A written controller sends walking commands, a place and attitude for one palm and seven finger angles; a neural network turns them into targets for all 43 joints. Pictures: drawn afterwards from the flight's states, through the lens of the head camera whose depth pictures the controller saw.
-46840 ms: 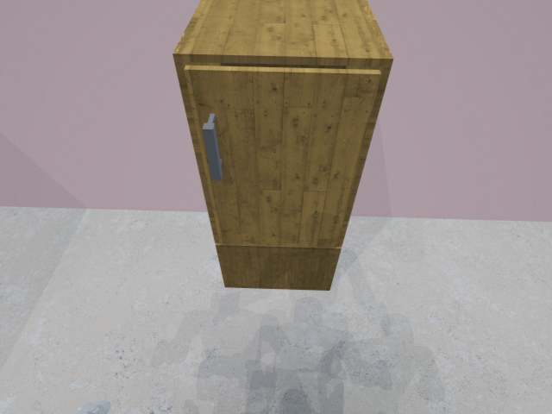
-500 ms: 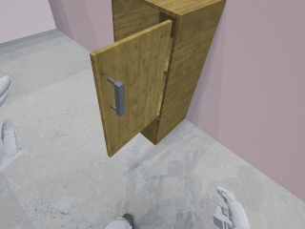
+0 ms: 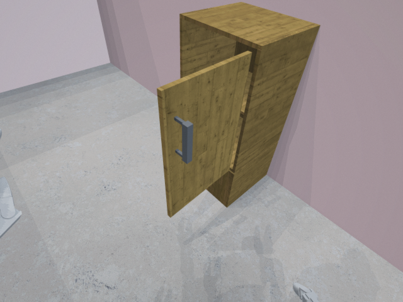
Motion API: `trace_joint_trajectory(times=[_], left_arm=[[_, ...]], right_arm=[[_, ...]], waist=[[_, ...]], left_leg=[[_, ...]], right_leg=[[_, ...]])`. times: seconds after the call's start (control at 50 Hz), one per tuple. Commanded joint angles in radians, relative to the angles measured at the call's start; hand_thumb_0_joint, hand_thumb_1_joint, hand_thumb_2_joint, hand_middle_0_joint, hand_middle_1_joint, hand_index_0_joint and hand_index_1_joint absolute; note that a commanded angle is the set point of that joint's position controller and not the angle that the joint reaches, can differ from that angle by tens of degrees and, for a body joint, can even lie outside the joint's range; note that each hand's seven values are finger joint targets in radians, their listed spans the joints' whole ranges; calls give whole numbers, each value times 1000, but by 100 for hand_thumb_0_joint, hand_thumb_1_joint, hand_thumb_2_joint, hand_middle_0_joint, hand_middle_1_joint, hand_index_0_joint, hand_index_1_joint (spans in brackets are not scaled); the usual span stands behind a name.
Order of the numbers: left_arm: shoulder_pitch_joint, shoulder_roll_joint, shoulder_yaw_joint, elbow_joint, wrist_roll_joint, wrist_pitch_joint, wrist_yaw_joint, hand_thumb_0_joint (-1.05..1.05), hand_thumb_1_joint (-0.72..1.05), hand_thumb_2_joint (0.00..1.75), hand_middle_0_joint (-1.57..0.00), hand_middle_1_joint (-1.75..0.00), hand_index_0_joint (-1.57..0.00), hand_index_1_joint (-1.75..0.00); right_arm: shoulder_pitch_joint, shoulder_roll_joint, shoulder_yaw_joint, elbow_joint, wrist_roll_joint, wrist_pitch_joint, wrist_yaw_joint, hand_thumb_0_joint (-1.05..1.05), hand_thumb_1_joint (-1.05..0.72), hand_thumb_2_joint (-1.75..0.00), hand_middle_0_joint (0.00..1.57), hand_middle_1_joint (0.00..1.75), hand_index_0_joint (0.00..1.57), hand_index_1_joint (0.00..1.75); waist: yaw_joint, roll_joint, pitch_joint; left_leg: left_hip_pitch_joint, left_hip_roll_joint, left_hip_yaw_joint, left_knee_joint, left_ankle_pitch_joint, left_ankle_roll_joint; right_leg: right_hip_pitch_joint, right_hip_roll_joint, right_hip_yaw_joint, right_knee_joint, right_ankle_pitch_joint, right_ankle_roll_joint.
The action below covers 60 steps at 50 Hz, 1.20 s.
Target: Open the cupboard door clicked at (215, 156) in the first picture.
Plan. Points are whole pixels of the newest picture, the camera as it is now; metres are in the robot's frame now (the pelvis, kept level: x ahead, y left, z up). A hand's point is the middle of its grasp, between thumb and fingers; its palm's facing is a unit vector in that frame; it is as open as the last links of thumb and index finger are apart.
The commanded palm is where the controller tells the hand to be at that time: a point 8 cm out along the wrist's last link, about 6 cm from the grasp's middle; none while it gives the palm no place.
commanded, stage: stop stepping back and stand still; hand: left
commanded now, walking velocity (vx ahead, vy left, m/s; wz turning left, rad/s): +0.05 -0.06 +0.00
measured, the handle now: (182, 140) +0.56 +0.11 +0.00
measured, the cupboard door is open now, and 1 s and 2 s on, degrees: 93 93 93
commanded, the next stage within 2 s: let the arm hang, fingers relaxed in 0.38 s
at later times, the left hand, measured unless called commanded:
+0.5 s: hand (26, 221) +0.19 +0.28 +0.14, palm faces +0.43 -0.76 -0.48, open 7.4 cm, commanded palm none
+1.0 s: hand out of the picture -0.05 +0.19 -0.16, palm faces +0.10 -0.96 -0.24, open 7.1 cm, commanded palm none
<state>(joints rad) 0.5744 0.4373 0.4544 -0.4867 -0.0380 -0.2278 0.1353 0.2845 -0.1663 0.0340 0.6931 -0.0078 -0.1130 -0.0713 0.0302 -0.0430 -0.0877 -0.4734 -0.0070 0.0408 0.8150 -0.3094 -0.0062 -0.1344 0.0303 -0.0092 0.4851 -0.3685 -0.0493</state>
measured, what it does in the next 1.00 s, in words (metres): steps on the spot: left foot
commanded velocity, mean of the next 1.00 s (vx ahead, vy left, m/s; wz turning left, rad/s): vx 0.01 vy -0.03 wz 0.00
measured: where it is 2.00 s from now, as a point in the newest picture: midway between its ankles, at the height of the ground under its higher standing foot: outside the picture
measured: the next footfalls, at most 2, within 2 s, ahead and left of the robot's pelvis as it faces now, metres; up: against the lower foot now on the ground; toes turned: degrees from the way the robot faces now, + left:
left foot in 0.06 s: +0.04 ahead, +0.13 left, +0.00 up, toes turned +2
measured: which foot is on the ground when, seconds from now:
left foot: up 0.00-0.04, down 0.06-1.00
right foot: down 0.00-1.00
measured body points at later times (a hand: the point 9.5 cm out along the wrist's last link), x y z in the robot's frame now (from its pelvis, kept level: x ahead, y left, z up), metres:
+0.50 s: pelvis -0.01 +0.01 +0.00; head +0.00 +0.01 +0.45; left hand +0.16 +0.32 +0.17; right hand +0.14 -0.23 -0.10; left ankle +0.00 +0.13 -0.74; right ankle -0.03 -0.08 -0.73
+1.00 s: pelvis -0.03 +0.00 +0.01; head -0.01 -0.01 +0.46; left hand -0.05 +0.24 -0.14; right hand -0.02 -0.22 -0.16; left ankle +0.00 +0.13 -0.74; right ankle -0.03 -0.09 -0.74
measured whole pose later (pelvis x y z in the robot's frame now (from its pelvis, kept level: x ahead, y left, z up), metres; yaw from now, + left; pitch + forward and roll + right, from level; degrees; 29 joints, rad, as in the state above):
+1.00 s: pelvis -0.03 +0.00 +0.01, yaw +4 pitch -2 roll +0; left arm 0.27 0.19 0.02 1.11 0.01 0.02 0.02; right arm 0.26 -0.16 0.01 1.11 -0.03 0.04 -0.03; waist -0.01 0.03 0.07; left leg -0.23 0.01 -0.05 0.43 -0.17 -0.02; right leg -0.15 0.05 -0.05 0.40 -0.23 -0.05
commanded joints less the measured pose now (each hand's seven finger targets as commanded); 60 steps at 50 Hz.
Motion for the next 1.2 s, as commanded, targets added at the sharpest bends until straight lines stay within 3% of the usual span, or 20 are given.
trace_joint_trajectory(times=[0.0, 0.04, 0.08, 0.12, 0.2, 0.24, 0.28, 0.3, 0.34, 0.44, 0.46, 0.48, 0.5, 0.54, 0.58, 0.64, 0.68, 0.78, 0.9, 1.18], left_arm=[[-238, 96, -6, -56, 9, 0, 34, 0, 90, 90, -20, -30, -20, -30], [-262, 126, 2, -156, 4, 1, 36, 0, 90, 90, -20, -30, -20, -30], [-208, 159, 41, -254, 0, 0, 28, 0, 90, 90, -20, -30, -20, -30], [-178, 166, 65, -321, 3, -6, 26, 0, 90, 90, -20, -30, -20, -30], [-21, 168, 118, -304, -6, -7, 37, 0, 90, 90, -20, -30, -20, -30], [17, 172, 139, -232, -11, -6, 35, 0, 90, 90, -20, -30, -20, -30], [18, 153, 130, -175, -22, 2, 35, 0, 90, 90, -20, -30, -20, -30], [23, 147, 118, -158, -29, 9, 35, 0, 90, 90, -20, -30, -20, -30], [-25, 134, 93, -140, -26, 11, 45, 0, 90, 90, -20, -30, -20, -30], [-99, 149, 63, -165, -8, -11, 41, 0, 90, 90, -20, -30, -20, -30], [-113, -101, -354, 598, 82, 136, -113, 0, 90, 90, -20, -30, -20, -30], [-101, -132, -329, 630, 67, 209, -127, 0, 90, 90, -20, -30, -20, -30], [-135, -162, -351, 661, 63, 230, -127, 0, 90, 90, -20, -30, -20, -30], [-233, -143, -364, 759, 66, 228, -132, 0, 90, 90, -20, -30, -20, -30], [-229, -100, -365, 916, 69, 213, -129, 0, 90, 90, -20, -30, -20, -30], [-315, -31, -382, 1119, 63, 207, -116, 0, 90, 90, -20, -30, -20, -30], [-350, -59, -403, 1234, 53, 209, -108, 0, 90, 90, -20, -30, -20, -30], [-322, -141, -406, 1414, 47, 221, -105, 0, 90, 90, -20, -30, -20, -30], [-316, -151, -421, 1529, 43, 219, -108, 0, 90, 90, -20, -30, -20, -30], [-235, -193, -427, 1609, 41, 219, -99, 0, 90, 90, -20, -30, -20, -30]], right_arm=[[-136, -166, -68, -162, 11, -84, -33, 0, -90, -90, 20, 30, 20, 30], [-135, -186, -78, -194, 29, -73, -27, 0, -90, -90, 20, 30, 20, 30], [-113, -148, -65, -202, 13, -71, -9, 0, -90, -90, 20, 30, 20, 30], [-149, -150, -71, -201, 3, -89, 8, 0, -90, -90, 20, 30, 20, 30], [-152, -151, -65, -226, 10, -87, 17, 0, -90, -90, 20, 30, 20, 30], [-149, -151, -67, -232, 11, -72, 13, 0, -90, -90, 20, 30, 20, 30], [-144, -146, -76, -234, 13, -54, 9, 0, -90, -90, 20, 30, 20, 30], [-139, -141, -80, -233, 14, -44, 8, 0, -90, -90, 20, 30, 20, 30], [-144, -143, -76, -217, 17, -39, 6, 0, -90, -90, 20, 30, 20, 30], [-171, -171, -79, -211, 20, -53, -16, 0, -90, -90, 20, 30, 20, 30], [-166, -304, -115, 20, -2, -67, 80, 0, -90, -90, 20, 30, 20, 30], [-74, -251, -111, 17, 3, 2, 74, 0, -90, -90, 20, 30, 20, 30], [-88, -240, -96, 17, -8, 26, 67, 0, -90, -90, 20, 30, 20, 30], [-105, -237, -83, 9, -33, 50, 60, 0, -90, -90, 20, 30, 20, 30], [-138, -234, -74, 31, -29, 63, 59, 0, -90, -90, 20, 30, 20, 30], [-107, -185, -70, 100, -21, 98, 58, 0, -90, -90, 20, 30, 20, 30], [-84, -149, -62, 167, -20, 113, 50, 0, -90, -90, 20, 30, 20, 30], [-71, -113, -52, 278, -21, 120, 38, 0, -90, -90, 20, 30, 20, 30], [3, -99, -55, 364, -18, 127, 37, 0, -90, -90, 20, 30, 20, 30], [75, -50, -43, 433, -16, 120, 30, 0, -90, -90, 20, 30, 20, 30]], waist=[[-40, 14, 37], [-38, 67, -64], [-56, 159, -86], [-37, 201, -9], [-31, 295, -10], [-33, 225, -3], [-42, 55, 30], [-48, -46, 29], [-53, -73, 49], [-36, 75, 8], [-70, 140, 62], [-48, 162, 22], [-38, 146, 21], [-29, 28, 42], [8, -50, -20], [-37, -140, -24], [-50, -36, -4], [-35, 198, 84], [-43, 48, 135], [-36, 17, 180]], left_leg=[[334, 64, -19, -377, 148, 59], [511, 200, -151, -310, 528, 107], [512, 230, -264, -364, 794, 145], [379, 280, -293, -471, 560, 134], [236, 230, -142, -461, 294, 83], [127, 177, -81, -433, 81, 49], [82, 89, -26, -315, -114, 15], [97, 53, -13, -190, -89, 5], [75, 39, -29, -63, -40, 1], [310, 117, -99, -381, 328, 33], [196, 163, -171, -240, 592, 64], [192, 174, -181, -301, 735, 105], [140, 237, -249, -345, 647, 145], [111, 260, -334, -401, 548, 186], [101, 167, -244, -326, 475, 124], [177, 19, -79, -251, 172, 19], [224, 29, -67, -281, 144, 8], [250, 88, -144, -411, 221, 34], [260, 79, -133, -442, 116, 31], [256, 78, -125, -464, 139, 36]], right_leg=[[-119, -138, 102, 10, 387, 16], [-198, -71, 30, 152, 454, 94], [-246, -17, -19, 248, 179, 81], [-217, -23, 5, 233, -101, 66], [-55, -17, -40, 47, 30, 61], [44, -23, -26, -48, 99, 44], [-24, -94, 139, -139, 14, -8], [-88, -178, 281, -214, -75, -50], [-92, -259, 347, -237, 37, -104], [-64, -98, 68, -44, 345, 34], [-184, -143, -20, 175, 516, 32], [-137, -90, -14, 218, 346, 30], [-157, -62, -14, 265, 71, 34], [-157, -46, 31, 260, -85, 33], [18, -76, 55, 50, 213, 26], [16, -223, 183, -50, 590, -43], [13, -220, 167, -56, 647, -46], [-24, -115, 100, -136, 238, -4], [-65, -120, 106, -220, 68, -12], [-86, -115, 89, -201, 70, -7]])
